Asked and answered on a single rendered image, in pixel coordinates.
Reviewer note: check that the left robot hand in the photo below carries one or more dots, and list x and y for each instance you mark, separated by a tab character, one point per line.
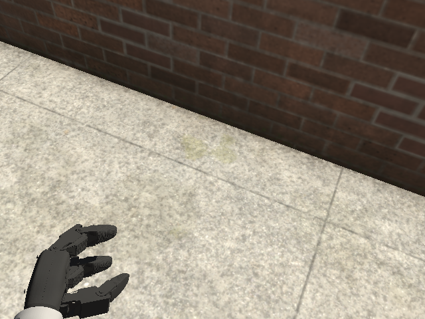
59	268

